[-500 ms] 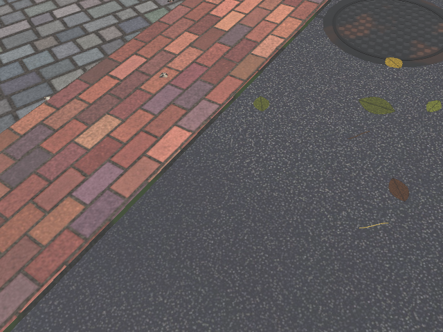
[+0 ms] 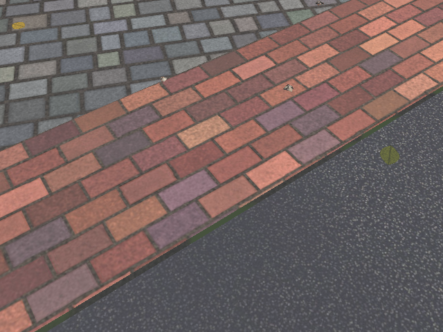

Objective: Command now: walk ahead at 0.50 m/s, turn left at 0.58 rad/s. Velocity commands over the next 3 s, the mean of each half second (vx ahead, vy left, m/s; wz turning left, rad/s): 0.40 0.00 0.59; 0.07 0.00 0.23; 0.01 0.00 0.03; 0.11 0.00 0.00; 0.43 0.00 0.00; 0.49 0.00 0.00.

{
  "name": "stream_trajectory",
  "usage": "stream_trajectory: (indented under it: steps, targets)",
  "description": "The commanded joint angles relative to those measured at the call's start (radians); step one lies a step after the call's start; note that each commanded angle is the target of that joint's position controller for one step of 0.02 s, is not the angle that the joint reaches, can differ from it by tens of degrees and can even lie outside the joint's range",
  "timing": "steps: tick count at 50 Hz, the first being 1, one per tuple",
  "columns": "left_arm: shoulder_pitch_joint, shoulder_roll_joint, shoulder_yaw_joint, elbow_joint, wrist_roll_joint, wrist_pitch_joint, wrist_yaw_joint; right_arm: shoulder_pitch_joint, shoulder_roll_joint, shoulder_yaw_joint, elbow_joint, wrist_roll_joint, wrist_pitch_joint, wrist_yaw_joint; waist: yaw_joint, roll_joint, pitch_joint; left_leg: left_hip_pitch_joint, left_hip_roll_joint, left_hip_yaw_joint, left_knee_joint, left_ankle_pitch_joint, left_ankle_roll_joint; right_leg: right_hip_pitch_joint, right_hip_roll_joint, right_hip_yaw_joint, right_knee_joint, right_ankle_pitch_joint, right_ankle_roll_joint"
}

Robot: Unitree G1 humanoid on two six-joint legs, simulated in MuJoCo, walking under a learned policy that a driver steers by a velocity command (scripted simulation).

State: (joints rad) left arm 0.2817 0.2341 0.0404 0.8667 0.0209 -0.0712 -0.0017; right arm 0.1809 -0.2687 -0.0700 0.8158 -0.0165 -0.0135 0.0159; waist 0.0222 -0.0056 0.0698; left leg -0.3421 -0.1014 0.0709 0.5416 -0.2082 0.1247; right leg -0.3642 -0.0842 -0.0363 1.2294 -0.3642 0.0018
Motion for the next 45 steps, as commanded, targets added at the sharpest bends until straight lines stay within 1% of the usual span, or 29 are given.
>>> stream_trajectory:
  steps: [1, 3, 5, 7, 11, 12, 14, 16, 17, 18, 19, 20, 21, 22, 23, 24, 25, 26, 27, 29, 31, 35, 38, 40, 41, 42, 43, 44, 45]
  targets:
    - [0.032, 0.107, 0.022, -0.075, 0.028, 0.01, -0.002, 0.07, -0.11, -0.028, -0.033, 0.019, -0.023, -0.012, 0.005, 0.001, -0.076, 0.204, 0.266, -0.353, -0.306, 0.319, 0.159, -0.203, -0.046, 0.061, -0.055, 0.056, 0.016]
    - [0.024, 0.088, 0.019, -0.088, 0.031, 0.035, -0.01, 0.093, -0.127, -0.03, -0.026, 0.021, -0.041, -0.007, 0.017, 0.013, -0.082, 0.166, 0.233, -0.319, -0.319, 0.364, 0.165, -0.195, -0.037, 0.045, -0.11, 0.078, 0.035]
    - [-0.052, 0.084, 0.018, -0.118, 0.028, 0.043, -0.013, 0.135, -0.144, -0.034, -0.018, 0.017, -0.046, -0.007, -0.003, 0.029, -0.056, 0.156, 0.215, -0.317, -0.34, 0.327, 0.154, -0.242, -0.034, 0.035, -0.191, 0.151, 0.05]
    - [-0.145, 0.09, 0.017, -0.149, 0.025, 0.044, -0.014, 0.183, -0.144, -0.034, -0.011, 0.016, -0.045, -0.007, -0.037, 0.046, -0.032, 0.185, 0.209, -0.339, -0.351, 0.283, 0.139, -0.302, -0.03, 0.038, -0.289, 0.225, 0.059]
    - [-0.279, 0.088, 0.009, -0.195, 0.018, 0.038, -0.021, 0.258, -0.15, -0.036, -0.004, 0.014, -0.042, -0.011, -0.092, 0.066, -0.028, 0.275, 0.209, -0.37, -0.321, 0.294, 0.118, -0.336, 0.003, 0.049, -0.46, 0.332, 0.057]
    - [-0.309, 0.088, 0.006, -0.206, 0.016, 0.035, -0.023, 0.274, -0.152, -0.036, -0.003, 0.012, -0.042, -0.013, -0.103, 0.067, -0.026, 0.297, 0.212, -0.379, -0.306, 0.316, 0.117, -0.337, 0.013, 0.049, -0.494, 0.339, 0.054]
    - [-0.348, 0.088, 0.001, -0.226, 0.011, 0.025, -0.022, 0.294, -0.157, -0.036, 0.001, 0.007, -0.036, -0.021, -0.111, 0.069, -0.017, 0.321, 0.208, -0.373, -0.232, 0.517, 0.101, -0.306, 0.051, 0.038, -0.559, 0.331, 0.044]
    - [-0.325, 0.096, -0.001, -0.231, 0.006, 0.013, -0.015, 0.287, -0.165, -0.038, -0.005, 0.003, -0.028, -0.029, -0.098, 0.088, -0.037, 0.321, 0.196, -0.378, -0.15, 0.653, 0.06, -0.205, 0.089, 0.044, -0.627, 0.31, 0.022]
    - [-0.274, 0.113, 0.003, -0.218, 0.005, 0.006, -0.01, 0.26, -0.17, -0.04, -0.015, 0.001, -0.026, -0.033, -0.072, 0.099, -0.055, 0.299, 0.187, -0.389, -0.108, 0.687, 0.032, -0.112, 0.107, 0.052, -0.669, 0.291, 0.007]
    - [-0.195, 0.137, 0.012, -0.195, 0.004, 0.0, -0.002, 0.227, -0.179, -0.042, -0.027, 0.001, -0.028, -0.034, -0.038, 0.105, -0.084, 0.276, 0.169, -0.401, -0.042, 0.731, 0.004, 0.002, 0.128, 0.053, -0.711, 0.283, -0.011]
    - [-0.092, 0.157, 0.019, -0.17, 0.008, -0.012, 0.009, 0.19, -0.187, -0.044, -0.036, 0.013, -0.035, -0.03, 0.023, 0.082, -0.123, 0.243, 0.124, -0.384, 0.086, 0.732, -0.025, 0.147, 0.121, 0.048, -0.802, 0.376, -0.031]
    - [0.039, 0.206, 0.03, -0.156, 0.023, -0.028, 0.021, 0.179, -0.145, -0.033, -0.064, 0.031, -0.044, -0.024, 0.074, 0.024, -0.23, 0.118, 0.071, -0.359, 0.304, 0.497, -0.054, 0.391, -0.034, 0.159, -0.801, 0.529, -0.069]
    - [0.087, 0.277, 0.037, -0.168, 0.034, -0.023, 0.024, 0.306, -0.03, -0.011, -0.082, 0.045, -0.04, -0.034, 0.009, -0.201, -0.368, -0.093, -0.058, -0.223, 0.6, -0.425, -0.074, 0.64, -0.379, 0.423, -0.681, 1.098, -0.143]
    - [0.069, 0.279, 0.05, -0.183, 0.001, 0.001, 0.018, 0.403, -0.121, -0.026, -0.075, 0.035, -0.021, -0.049, -0.014, -0.254, -0.504, -0.16, -0.053, -0.188, 0.763, -0.474, -0.073, 0.63, -0.446, 0.643, -0.727, 1.074, -0.259]
    - [-0.012, 0.178, 0.027, -0.209, -0.009, 0.014, 0.018, 0.35, -0.158, -0.036, -0.042, 0.01, 0.001, -0.05, -0.033, -0.095, -0.377, -0.175, 0.01, -0.196, 0.791, -0.365, -0.085, 0.488, -0.37, 0.528, -0.777, 0.898, -0.241]
    - [-0.074, 0.105, 0.004, -0.214, -0.01, 0.018, 0.02, 0.267, -0.154, -0.036, -0.053, 0.0, 0.012, -0.037, -0.031, -0.059, -0.249, -0.183, 0.033, -0.17, 0.749, -0.306, -0.101, 0.369, -0.291, 0.375, -0.813, 0.817, -0.205]
    - [-0.092, 0.089, -0.005, -0.207, -0.003, 0.022, 0.022, 0.234, -0.129, -0.033, -0.061, -0.002, 0.023, -0.024, -0.038, -0.079, -0.191, -0.176, 0.052, -0.165, 0.723, -0.275, -0.119, 0.297, -0.236, 0.29, -0.847, 0.803, -0.187]
    - [-0.1, 0.099, -0.003, -0.197, -0.006, 0.022, 0.026, 0.226, -0.109, -0.029, -0.062, -0.008, 0.038, -0.011, -0.047, -0.12, -0.151, -0.151, 0.061, -0.158, 0.694, -0.252, -0.134, 0.226, -0.198, 0.224, -0.881, 0.789, -0.188]
    - [-0.085, 0.112, 0.0, -0.183, -0.004, 0.018, 0.024, 0.235, -0.092, -0.025, -0.06, -0.009, 0.049, -0.003, -0.052, -0.138, -0.142, -0.112, 0.051, -0.148, 0.686, -0.228, -0.14, 0.178, -0.179, 0.181, -0.891, 0.834, -0.188]
    - [-0.074, 0.126, 0.006, -0.169, 0.001, 0.008, 0.019, 0.235, -0.078, -0.02, -0.063, -0.003, 0.056, 0.0, -0.066, -0.122, -0.173, -0.089, 0.035, -0.151, 0.659, -0.21, -0.142, 0.164, -0.183, 0.147, -0.897, 0.88, -0.215]
    - [-0.088, 0.127, 0.006, -0.164, 0.004, 0.008, 0.017, 0.208, -0.073, -0.014, -0.069, -0.008, 0.063, 0.0, -0.074, -0.116, -0.182, -0.081, 0.04, -0.145, 0.586, -0.192, -0.139, 0.144, -0.186, 0.12, -0.91, 0.812, -0.223]
    - [-0.094, 0.138, 0.01, -0.147, 0.006, 0.032, 0.011, 0.117, -0.048, 0.012, -0.09, -0.009, 0.076, 0.006, -0.051, -0.161, -0.158, 0.013, 0.071, -0.095, 0.328, -0.159, -0.126, 0.072, -0.155, 0.08, -0.948, 0.475, -0.207]
    - [-0.058, 0.165, 0.02, -0.127, 0.005, 0.058, 0.004, 0.078, -0.055, 0.023, -0.095, -0.006, 0.074, 0.002, -0.024, -0.168, -0.14, 0.086, 0.064, -0.054, 0.16, -0.174, -0.113, 0.06, -0.159, 0.114, -0.937, 0.268, -0.205]
    - [-0.06, 0.162, 0.017, -0.118, -0.005, 0.075, 0.003, 0.11, -0.047, 0.031, -0.077, -0.013, 0.059, -0.004, -0.054, -0.119, -0.116, 0.226, 0.062, -0.042, -0.061, -0.068, -0.085, -0.015, -0.144, 0.111, -0.885, 0.199, -0.158]
    - [-0.026, 0.139, 0.012, -0.108, 0.0, 0.079, 0.001, 0.105, -0.064, 0.034, -0.08, -0.019, 0.047, -0.008, -0.051, -0.052, -0.097, 0.271, 0.113, -0.129, -0.191, -0.022, -0.069, -0.057, -0.118, 0.097, -0.848, 0.147, -0.098]
    - [0.022, 0.062, -0.005, -0.127, 0.004, 0.079, -0.007, 0.102, -0.126, 0.031, -0.098, -0.036, 0.035, -0.016, -0.014, 0.174, -0.132, 0.305, 0.367, -0.433, -0.323, -0.021, -0.032, -0.097, -0.023, 0.0, -0.645, -0.022, -0.028]
    - [0.01, 0.061, -0.008, -0.124, -0.011, 0.095, 0.007, 0.03, -0.169, 0.02, -0.105, -0.017, 0.03, -0.026, -0.018, 0.269, -0.051, 0.028, 0.458, -0.502, -0.366, -0.023, 0.072, -0.023, 0.066, -0.003, -0.617, -0.152, -0.011]
    - [-0.022, 0.104, 0.003, -0.116, -0.016, 0.108, 0.009, -0.003, -0.111, 0.033, -0.1, -0.019, 0.023, -0.027, -0.013, 0.188, -0.004, -0.036, 0.397, -0.443, -0.365, -0.044, 0.082, 0.05, 0.043, 0.047, -0.553, -0.098, -0.008]
    - [-0.021, 0.094, 0.005, -0.108, -0.019, 0.11, 0.006, -0.046, -0.077, 0.047, -0.094, -0.017, 0.016, -0.031, 0.013, 0.181, -0.003, -0.029, 0.346, -0.372, -0.355, -0.016, 0.06, 0.056, 0.06, 0.045, -0.555, -0.056, -0.013]
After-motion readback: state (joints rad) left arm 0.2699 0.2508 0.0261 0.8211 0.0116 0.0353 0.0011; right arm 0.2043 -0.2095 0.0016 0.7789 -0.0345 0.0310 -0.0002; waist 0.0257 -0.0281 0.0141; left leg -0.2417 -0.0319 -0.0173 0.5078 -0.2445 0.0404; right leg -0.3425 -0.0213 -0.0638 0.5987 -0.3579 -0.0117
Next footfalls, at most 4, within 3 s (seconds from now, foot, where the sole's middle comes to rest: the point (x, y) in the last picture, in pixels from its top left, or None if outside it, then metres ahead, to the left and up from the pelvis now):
0.40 right None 0.35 -0.12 -0.76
0.82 left None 0.28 0.09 -0.76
2.46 right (214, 259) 0.68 0.06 -0.76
3.00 left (140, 197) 0.91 0.33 -0.76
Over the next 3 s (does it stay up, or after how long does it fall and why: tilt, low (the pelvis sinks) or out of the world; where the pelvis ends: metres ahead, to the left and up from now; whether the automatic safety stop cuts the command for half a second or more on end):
stays up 0.78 0.19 -0.01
